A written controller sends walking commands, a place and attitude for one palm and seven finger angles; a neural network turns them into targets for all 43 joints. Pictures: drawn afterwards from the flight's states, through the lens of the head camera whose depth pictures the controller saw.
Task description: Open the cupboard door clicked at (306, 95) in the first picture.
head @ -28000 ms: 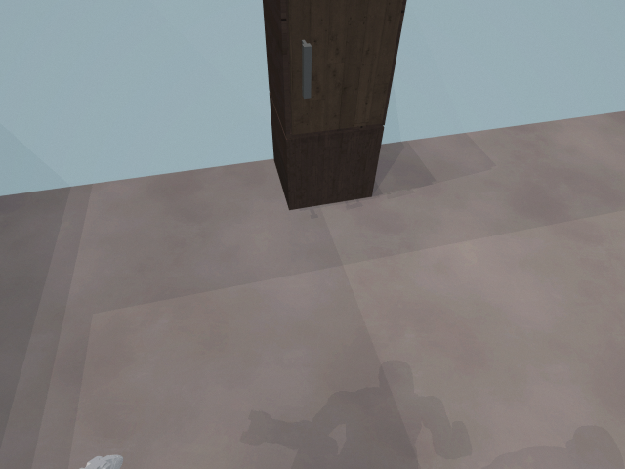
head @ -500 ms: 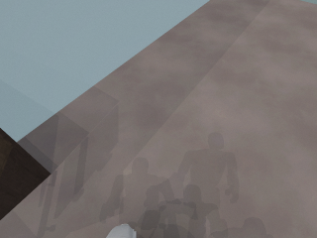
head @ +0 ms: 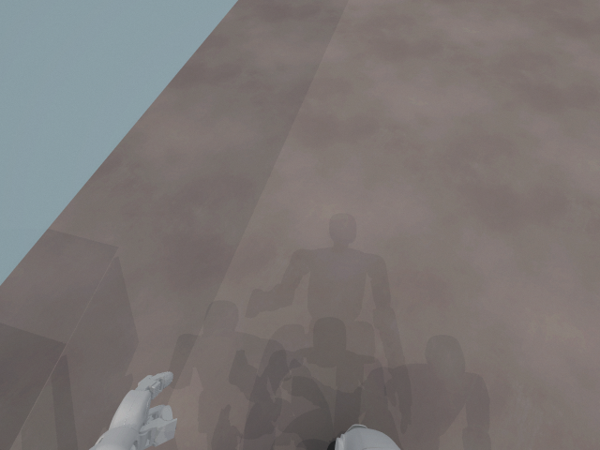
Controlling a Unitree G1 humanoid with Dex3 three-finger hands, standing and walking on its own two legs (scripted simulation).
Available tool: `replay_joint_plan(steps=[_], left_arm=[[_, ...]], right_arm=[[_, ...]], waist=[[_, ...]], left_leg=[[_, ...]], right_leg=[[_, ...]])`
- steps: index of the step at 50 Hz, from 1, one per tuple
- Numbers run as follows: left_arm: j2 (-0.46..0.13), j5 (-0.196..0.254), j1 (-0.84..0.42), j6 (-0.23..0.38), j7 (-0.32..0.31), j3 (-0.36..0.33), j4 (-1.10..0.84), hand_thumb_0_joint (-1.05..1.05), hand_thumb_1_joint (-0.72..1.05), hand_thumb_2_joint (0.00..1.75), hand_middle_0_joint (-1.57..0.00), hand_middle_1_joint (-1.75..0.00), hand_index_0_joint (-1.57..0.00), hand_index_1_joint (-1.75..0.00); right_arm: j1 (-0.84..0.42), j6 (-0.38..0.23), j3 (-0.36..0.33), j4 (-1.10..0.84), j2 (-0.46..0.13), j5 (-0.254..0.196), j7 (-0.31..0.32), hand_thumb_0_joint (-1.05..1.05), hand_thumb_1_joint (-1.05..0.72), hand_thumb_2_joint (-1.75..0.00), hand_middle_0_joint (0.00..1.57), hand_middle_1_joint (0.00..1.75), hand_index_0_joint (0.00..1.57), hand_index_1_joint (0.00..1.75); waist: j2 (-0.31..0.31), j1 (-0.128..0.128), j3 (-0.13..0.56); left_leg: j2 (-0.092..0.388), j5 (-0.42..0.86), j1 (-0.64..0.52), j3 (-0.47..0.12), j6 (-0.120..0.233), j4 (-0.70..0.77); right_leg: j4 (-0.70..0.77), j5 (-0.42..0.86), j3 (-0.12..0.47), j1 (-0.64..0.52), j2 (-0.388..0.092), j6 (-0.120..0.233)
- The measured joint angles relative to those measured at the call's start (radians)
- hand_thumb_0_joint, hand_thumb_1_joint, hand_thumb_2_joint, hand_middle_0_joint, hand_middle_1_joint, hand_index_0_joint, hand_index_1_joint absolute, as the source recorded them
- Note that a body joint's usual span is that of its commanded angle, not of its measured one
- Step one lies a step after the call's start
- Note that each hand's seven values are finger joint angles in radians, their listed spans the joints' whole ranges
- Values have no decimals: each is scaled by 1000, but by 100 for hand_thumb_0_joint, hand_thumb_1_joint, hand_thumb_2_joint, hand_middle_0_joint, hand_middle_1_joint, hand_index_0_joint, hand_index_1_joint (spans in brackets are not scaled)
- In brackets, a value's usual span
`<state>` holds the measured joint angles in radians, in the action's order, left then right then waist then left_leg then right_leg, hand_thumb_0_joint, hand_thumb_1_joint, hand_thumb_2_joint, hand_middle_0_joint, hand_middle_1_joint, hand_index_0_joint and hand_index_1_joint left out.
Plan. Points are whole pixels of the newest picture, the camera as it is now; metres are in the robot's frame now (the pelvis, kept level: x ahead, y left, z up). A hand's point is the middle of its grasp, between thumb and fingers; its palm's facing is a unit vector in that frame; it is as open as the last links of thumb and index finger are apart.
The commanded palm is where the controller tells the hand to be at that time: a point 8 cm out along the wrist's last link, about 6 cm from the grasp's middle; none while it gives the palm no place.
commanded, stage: walk to a spot facing it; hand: left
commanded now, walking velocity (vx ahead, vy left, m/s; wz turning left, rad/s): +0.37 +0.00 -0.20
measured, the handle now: out of the picture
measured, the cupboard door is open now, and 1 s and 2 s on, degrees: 42 42 42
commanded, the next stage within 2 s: turn to face it in 0.58 s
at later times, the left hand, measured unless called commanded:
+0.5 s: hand (188, 381) +0.24 +0.19 -0.17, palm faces -0.05 -0.98 -0.18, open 7.4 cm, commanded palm none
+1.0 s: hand (250, 236) +0.51 +0.11 -0.15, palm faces -0.01 -0.98 -0.19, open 7.2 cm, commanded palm none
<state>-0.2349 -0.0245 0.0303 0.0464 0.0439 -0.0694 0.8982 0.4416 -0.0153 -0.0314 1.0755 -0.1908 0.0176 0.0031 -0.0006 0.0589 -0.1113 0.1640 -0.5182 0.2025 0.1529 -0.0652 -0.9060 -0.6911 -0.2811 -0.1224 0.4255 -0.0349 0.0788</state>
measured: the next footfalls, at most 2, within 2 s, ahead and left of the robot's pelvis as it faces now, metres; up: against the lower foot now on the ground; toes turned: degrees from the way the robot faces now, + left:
left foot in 0.38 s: +0.34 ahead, +0.11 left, +0.00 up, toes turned +1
right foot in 0.72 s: +0.43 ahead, -0.18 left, +0.00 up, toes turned -17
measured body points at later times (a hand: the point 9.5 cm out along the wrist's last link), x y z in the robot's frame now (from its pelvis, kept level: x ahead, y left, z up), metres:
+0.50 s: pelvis +0.24 +0.00 +0.01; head +0.27 +0.01 +0.46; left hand +0.24 +0.24 -0.15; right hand +0.31 -0.24 -0.12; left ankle +0.30 +0.11 -0.72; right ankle +0.15 -0.09 -0.63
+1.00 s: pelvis +0.43 -0.08 +0.02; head +0.47 -0.06 +0.47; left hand +0.51 +0.16 -0.14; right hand +0.43 -0.31 -0.13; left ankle +0.48 +0.03 -0.69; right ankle +0.39 -0.17 -0.72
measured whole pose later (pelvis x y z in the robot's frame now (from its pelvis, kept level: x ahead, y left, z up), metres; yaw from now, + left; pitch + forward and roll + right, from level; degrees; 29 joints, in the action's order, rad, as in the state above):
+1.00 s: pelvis +0.43 -0.08 +0.02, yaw -1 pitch +0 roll +0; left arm -0.19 -0.02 0.17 0.04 -0.02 -0.06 1.01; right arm 0.26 0.01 -0.04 1.05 -0.14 0.01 0.00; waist -0.05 0.03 -0.07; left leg 0.06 -0.32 0.43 0.14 -0.04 -0.73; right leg -0.50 -0.32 -0.25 0.17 -0.09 0.02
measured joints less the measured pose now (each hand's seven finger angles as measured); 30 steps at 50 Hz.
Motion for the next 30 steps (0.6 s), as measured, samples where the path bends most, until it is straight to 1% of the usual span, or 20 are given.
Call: replay_joint_plan(steps=[1, 2, 3, 4, 7, 8, 11, 14, 16, 17, 18, 19, 20, 22, 23, 24, 25, 26, 28, 30], left_arm=[[8, 5, 6, 5, -9, 2, 2, 0, 91, 90, -19, -30, -19, -30], [16, 8, 19, 6, -18, 5, 7, 0, 91, 90, -19, -30, -19, -30], [24, 8, 36, 5, -25, 8, 15, 0, 91, 90, -19, -30, -19, -30], [31, 7, 57, 4, -31, 10, 26, 0, 91, 90, -19, -30, -19, -30], [49, 7, 121, 5, -39, 8, 73, -1, 92, 90, -19, -30, -20, -30], [47, 10, 139, 8, -45, -2, 85, -1, 93, 90, -20, -30, -20, -30], [36, 8, 193, 16, -41, -3, 121, -1, 95, 90, -20, -30, -20, -30], [33, 7, 248, 20, -39, 3, 157, -1, 94, 90, -20, -30, -20, -30], [33, 6, 283, 18, -39, 6, 179, -1, 93, 90, -20, -30, -20, -30], [34, 7, 302, 16, -40, 7, 190, -1, 93, 90, -20, -30, -20, -30], [37, 8, 323, 13, -40, 7, 198, -1, 93, 90, -20, -30, -20, -30], [46, 11, 348, 8, -39, 7, 204, 0, 92, 90, -20, -30, -20, -30], [46, 13, 353, 0, -37, 8, 213, 0, 92, 90, -20, -30, -20, -30], [38, 10, 345, -17, -35, 8, 221, 0, 92, 90, -20, -30, -20, -30], [36, 6, 333, -22, -33, 7, 221, 0, 92, 90, -20, -30, -20, -30], [35, 3, 317, -26, -29, 4, 216, 0, 92, 90, -20, -30, -20, -30], [36, -1, 300, -30, -25, 2, 206, 0, 92, 90, -19, -30, -19, -30], [38, -3, 283, -32, -22, 1, 192, 0, 91, 90, -19, -30, -19, -30], [47, -4, 252, -33, -16, 1, 162, 1, 91, 90, -19, -30, -19, -30], [56, -4, 224, -31, -12, 3, 137, 0, 91, 90, -19, -30, -19, -30]], right_arm=[[-21, 8, -5, 11, -4, -2, 1, 1, -91, -89, 20, 29, 20, 30], [-44, 11, -10, 15, -6, -2, 2, 1, -91, -89, 20, 29, 20, 30], [-67, 12, -14, 12, -7, 1, 3, 1, -91, -89, 20, 29, 20, 30], [-91, 11, -17, 5, -6, 3, 4, 1, -91, -89, 20, 29, 20, 30], [-153, 0, -22, -33, 6, 7, -1, 1, -91, -89, 20, 29, 20, 30], [-170, -5, -23, -46, 12, 8, -4, 1, -91, -89, 20, 29, 20, 30], [-224, -14, -23, -71, 23, 8, -14, 1, -91, -90, 20, 29, 20, 30], [-279, -19, -21, -85, 29, 6, -22, 1, -91, -90, 20, 29, 20, 30], [-310, -24, -18, -93, 30, 5, -26, 1, -91, -90, 20, 29, 20, 30], [-321, -31, -16, -98, 29, 5, -26, 1, -91, -90, 20, 29, 20, 30], [-329, -41, -13, -105, 26, 8, -25, 0, -91, -90, 20, 29, 20, 30], [-334, -55, -11, -115, 15, 14, -23, 0, -91, -90, 20, 29, 20, 30], [-342, -66, -12, -119, 18, 19, -16, 0, -91, -89, 20, 29, 20, 30], [-332, -70, -8, -125, 29, 20, -8, 0, -91, -89, 20, 29, 20, 30], [-317, -70, -7, -125, 33, 20, -4, 0, -91, -89, 20, 29, 20, 30], [-299, -70, -7, -119, 36, 19, 0, 0, -91, -89, 20, 29, 20, 30], [-278, -70, -7, -109, 38, 19, 4, 0, -91, -89, 20, 29, 20, 30], [-258, -68, -6, -96, 39, 18, 7, 0, -91, -89, 20, 29, 20, 30], [-219, -61, -13, -68, 34, 15, 13, 0, -92, -89, 20, 29, 20, 30], [-183, -50, -16, -44, 21, 14, 10, 0, -93, -89, 20, 29, 20, 30]], waist=[[5, 1, -8], [8, 3, -11], [8, 4, -8], [5, 3, -2], [-12, -3, 24], [-15, -9, 32], [-18, -34, 46], [-19, -60, 48], [-24, -74, 48], [-28, -78, 48], [-29, -82, 50], [-11, -86, 59], [-19, -83, 55], [-44, -83, 50], [-51, -83, 53], [-53, -84, 55], [-51, -86, 56], [-47, -89, 58], [-33, -90, 63], [-18, -82, 65]], left_leg=[[-13, 11, 64, -40, 9, -139], [-21, 41, 122, -63, 13, -229], [-25, 71, 171, -72, 13, -267], [-26, 97, 213, -74, 12, -265], [-29, 167, 296, -70, 7, -143], [-31, 194, 312, -71, 6, -92], [-38, 263, 335, -71, 7, 50], [-56, 300, 322, -67, 18, 169], [-73, 315, 293, -56, 29, 240], [-85, 328, 267, -48, 37, 283], [-95, 337, 233, -42, 50, 330], [-87, 357, 210, -56, 80, 359], [-89, 356, 215, -47, 92, 316], [-97, 303, 197, -22, 93, 269], [-101, 286, 178, -15, 88, 277], [-104, 279, 154, -10, 82, 298], [-106, 284, 128, -8, 73, 328], [-107, 288, 101, -5, 70, 360], [-105, 291, 47, 1, 67, 419], [-98, 283, 2, 7, 59, 456]], right_leg=[[-3, -17, -1, -21, 8, 0], [16, -24, -1, -50, 16, -1], [49, -21, 1, -80, 24, -6], [87, -13, 7, -109, 31, -9], [193, 3, 26, -190, 47, 0], [222, 5, 31, -215, 53, 1], [286, -4, 45, -288, 70, -1], [314, -37, 59, -357, 79, -10], [312, -74, 65, -400, 77, -20], [294, -102, 70, -415, 73, -26], [247, -139, 77, -414, 69, -32], [142, -177, 75, -377, 76, -35], [-20, -207, 83, -318, 69, -34], [-334, -208, 101, -183, 52, -31], [-437, -179, 99, -120, 40, -33], [-496, -147, 95, -64, 25, -37], [-513, -120, 89, -17, 8, -43], [-494, -98, 84, 19, -9, -49], [-371, -62, 73, 60, -40, -59], [-216, -28, 61, 68, -59, -66]])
